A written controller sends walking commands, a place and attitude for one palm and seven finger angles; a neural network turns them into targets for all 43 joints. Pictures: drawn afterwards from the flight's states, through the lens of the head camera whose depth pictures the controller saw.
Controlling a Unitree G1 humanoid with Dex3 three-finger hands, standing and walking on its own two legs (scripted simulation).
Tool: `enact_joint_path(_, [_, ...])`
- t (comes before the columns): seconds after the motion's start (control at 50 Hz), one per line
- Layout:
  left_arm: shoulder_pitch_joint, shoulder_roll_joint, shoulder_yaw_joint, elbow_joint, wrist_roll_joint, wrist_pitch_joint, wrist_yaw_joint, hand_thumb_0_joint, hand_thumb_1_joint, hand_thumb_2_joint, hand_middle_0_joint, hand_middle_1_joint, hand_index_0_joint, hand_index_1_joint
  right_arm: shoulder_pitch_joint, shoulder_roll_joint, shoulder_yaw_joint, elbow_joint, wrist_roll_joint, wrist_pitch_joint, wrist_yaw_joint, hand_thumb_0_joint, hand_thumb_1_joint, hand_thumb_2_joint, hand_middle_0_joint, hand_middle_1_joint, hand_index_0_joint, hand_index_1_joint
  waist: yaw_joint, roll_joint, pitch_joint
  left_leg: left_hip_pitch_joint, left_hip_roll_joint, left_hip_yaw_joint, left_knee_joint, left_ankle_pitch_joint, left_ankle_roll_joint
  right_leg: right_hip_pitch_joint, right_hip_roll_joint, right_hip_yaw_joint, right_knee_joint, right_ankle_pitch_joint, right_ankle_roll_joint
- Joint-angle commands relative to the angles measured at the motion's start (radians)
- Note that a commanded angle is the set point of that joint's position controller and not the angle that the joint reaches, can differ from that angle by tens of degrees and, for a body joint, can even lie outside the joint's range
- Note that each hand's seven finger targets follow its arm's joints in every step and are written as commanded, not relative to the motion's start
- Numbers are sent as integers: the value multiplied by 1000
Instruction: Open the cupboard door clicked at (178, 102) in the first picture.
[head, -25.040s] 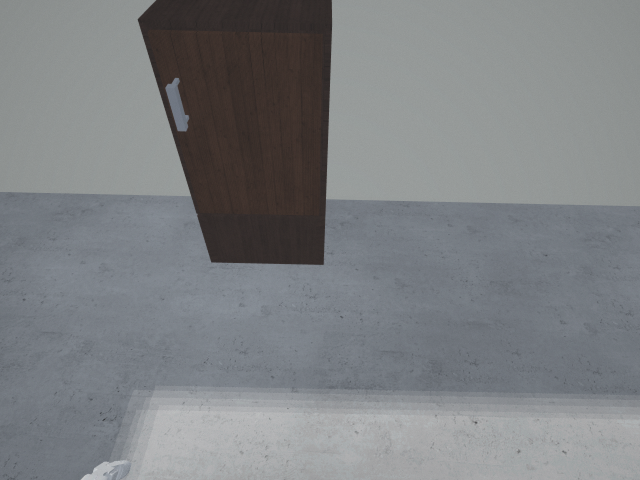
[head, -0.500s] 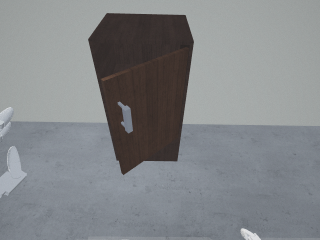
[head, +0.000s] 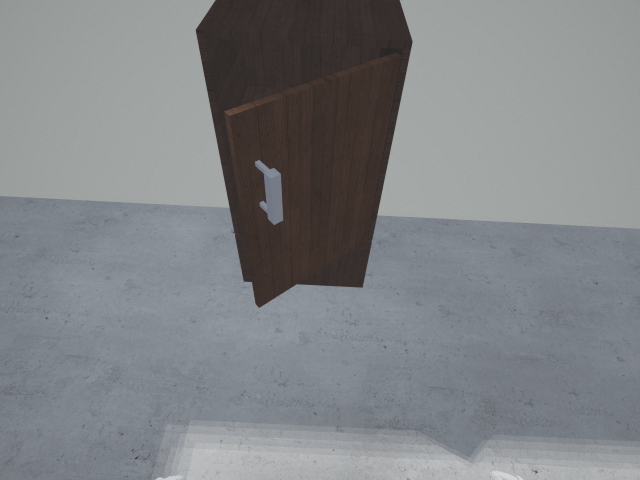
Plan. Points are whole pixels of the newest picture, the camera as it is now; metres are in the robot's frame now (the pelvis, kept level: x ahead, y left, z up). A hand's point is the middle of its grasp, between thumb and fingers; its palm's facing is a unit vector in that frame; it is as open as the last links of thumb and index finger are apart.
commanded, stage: let the arm hang, fingers relaxed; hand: left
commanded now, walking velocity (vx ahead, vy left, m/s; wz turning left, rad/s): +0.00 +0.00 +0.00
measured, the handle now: (267, 192) +0.63 +0.13 -0.04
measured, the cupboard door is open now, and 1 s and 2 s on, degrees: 41 41 41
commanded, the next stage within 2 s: look to check the result in 0.82 s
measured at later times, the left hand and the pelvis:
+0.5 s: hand out of the picture -0.03 +0.22 -0.16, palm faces +0.09 -0.96 -0.27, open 7.4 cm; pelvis -0.03 +0.01 +0.01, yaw +3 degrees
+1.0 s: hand out of the picture -0.06 +0.19 -0.16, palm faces +0.08 -0.98 -0.19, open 7.4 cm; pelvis -0.04 +0.02 +0.01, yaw +3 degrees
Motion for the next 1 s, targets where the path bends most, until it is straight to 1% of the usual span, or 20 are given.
enact_joint_path(0.0, [-80, 198, 72, 5, -11, -49, 35, 0, 900, 900, -200, -300, -200, -300, 57, -86, -26, 15, -8, 13, -14, 0, -900, -900, 200, 300, 200, 300, -8, 138, -5, -34, 51, -103, -165, -209, 33, -16, -131, 231, -279, -410, 20])
enact_joint_path(0.08, [13, 154, 82, 131, -11, -47, 36, 0, 900, 900, -200, -300, -200, -300, 63, -91, -39, 59, -13, 14, -29, 0, -900, -900, 200, 300, 200, 300, 36, 260, -13, -179, 103, -168, -301, -337, 49, 149, -57, 141, -164, -253, 39])
enact_joint_path(0.12, [46, 121, 81, 177, -13, -43, 31, 0, 900, 900, -200, -300, -200, -300, 66, -92, -44, 79, -7, 14, -38, 0, -900, -900, 200, 300, 200, 300, 50, 250, -54, -227, 140, -191, -357, -354, 57, 249, -30, 91, -44, -139, 49])
enact_joint_path(0.2, [79, 89, 73, 235, -7, -36, 31, 0, 900, 900, -200, -300, -200, -300, 81, -92, -51, 106, 2, 14, -46, 0, -900, -900, 200, 300, 200, 300, 58, 105, -22, -240, 153, -198, -360, -347, 70, 255, -30, 102, -31, -121, 56])
enact_joint_path(0.26, [71, 113, 76, 252, -5, -41, 38, 0, 900, 900, -200, -300, -200, -300, 123, -76, -56, 132, 2, 21, -43, 0, -900, -900, 200, 300, 200, 300, 41, 13, 48, -199, 98, -155, -277, -342, 59, 133, -61, 179, -177, -288, 43])
enact_joint_path(0.3, [38, 156, 86, 254, -6, -48, 44, 0, 900, 900, -200, -300, -200, -300, 184, -60, -58, 153, 4, 28, -38, 0, -900, -900, 200, 300, 200, 300, 12, -119, 73, -115, 26, -86, -122, -268, 45, 3, -140, 297, -347, -508, 6])
enact_joint_path(0.34, [-33, 178, 99, 241, -11, -48, 53, 0, 900, 900, -200, -300, -200, -300, 273, -28, -64, 193, 7, 41, -38, 0, -900, -900, 200, 300, 200, 300, -35, -222, 9, 100, -24, 14, 115, -130, 32, -152, -232, 348, -468, -591, -32])
enact_joint_path(0.4, [-89, 131, 103, 235, -11, -36, 59, 0, 900, 900, -200, -300, -200, -300, 362, 37, -56, 242, 8, 41, -40, 0, -900, -900, 200, 300, 200, 300, -71, -158, -53, 133, -4, 23, 216, -149, 41, -147, -226, 260, -437, -439, -34])
enact_joint_path(0.46, [-40, 100, 96, 259, -11, -32, 63, 0, 900, 900, -200, -300, -200, -300, 375, 109, -29, 256, 3, 32, -35, 0, -900, -900, 200, 300, 200, 300, -52, -33, 45, 98, 13, 28, -97, -145, 38, -116, -187, 219, -353, -420, -8])
enact_joint_path(0.48, [-9, 76, 88, 265, -16, -28, 61, 0, 900, 900, -200, -300, -200, -300, 364, 95, -26, 252, -6, 25, -40, 0, -900, -900, 200, 300, 200, 300, -28, 74, 92, 34, 57, -91, -250, -216, 52, -121, -132, 195, -251, -411, 12])
enact_joint_path(0.5, [19, 46, 83, 264, -25, -25, 57, 0, 900, 900, -200, -300, -200, -300, 329, 52, -31, 233, -20, 16, -49, 0, -900, -900, 200, 300, 200, 300, 0, 215, 145, -90, 173, -274, -388, -357, 80, -96, -59, 139, -120, -279, 44])
enact_joint_path(0.52, [34, 32, 82, 268, -28, -24, 55, 0, 900, 900, -200, -300, -200, -300, 256, 9, -32, 209, -23, 11, -60, 0, -900, -900, 200, 300, 200, 300, 32, 270, 177, -227, 271, -363, -495, -460, 112, -6, -25, 77, 5, -155, 64])
enact_joint_path(0.54, [56, 33, 83, 280, -18, -26, 46, 0, 900, 900, -200, -300, -200, -300, 171, -3, -35, 184, -17, 6, -64, 0, -900, -900, 200, 300, 200, 300, 77, 222, 135, -308, 273, -323, -487, -425, 124, 121, -35, 84, 75, -109, 62])
enact_joint_path(0.58, [49, 26, 84, 281, -6, -19, 43, 0, 900, 900, -200, -300, -200, -300, 132, 4, -37, 178, -8, -5, -61, 0, -900, -900, 200, 300, 200, 300, 77, 184, 85, -270, 217, -241, -452, -341, 97, 148, -21, 98, 113, -72, 65])
enact_joint_path(0.66, [25, 20, 71, 283, -18, -57, 50, 0, 900, 900, -200, -300, -200, -300, 212, 49, -31, 201, 3, -25, -60, 0, -900, -900, 200, 300, 200, 300, 42, 13, 93, -118, 128, -142, -300, -23, 52, 149, -74, 173, -147, 63, 44])
enact_joint_path(0.7, [34, 37, 66, 290, -25, -70, 59, 0, 900, 900, -200, -300, -200, -300, 253, 72, -28, 218, 7, -37, -57, 0, -900, -900, 200, 300, 200, 300, 18, 72, 14, 7, 98, -91, -249, 205, 35, 173, -117, 189, -135, 189, 26])
enact_joint_path(0.72, [42, 30, 65, 301, -27, -78, 62, 0, 900, 900, -200, -300, -200, -300, 260, 70, -27, 226, 6, -35, -59, 0, -900, -900, 200, 300, 200, 300, 13, 14, -73, 63, 109, -74, -221, 254, 29, 203, -105, 191, -129, 234, 26])
enact_joint_path(0.76, [28, 27, 60, 305, -29, -78, 64, 0, 900, 900, -200, -300, -200, -300, 245, 62, -30, 230, 10, -30, -58, 0, -900, -900, 200, 300, 200, 300, 10, 10, -94, 82, 105, -67, -226, 186, 26, 212, -108, 182, -149, 185, 28])
enact_joint_path(0.9, [23, 34, 53, 325, -22, -68, 61, 0, 900, 900, -200, -300, -200, -300, 219, 60, -26, 237, 6, -8, -51, 0, -900, -900, 200, 300, 200, 300, 0, 20, 65, 31, 97, -75, -275, -36, 25, 94, -92, 203, -231, -76, 32])
enact_joint_path(0.98, [37, 35, 55, 328, -19, -67, 60, 0, 900, 900, -200, -300, -200, -300, 222, 48, -27, 239, 3, -3, -48, 0, -900, -900, 200, 300, 200, 300, -3, 10, 77, 33, 89, -73, -270, -82, 29, 56, -89, 214, -253, -162, 34])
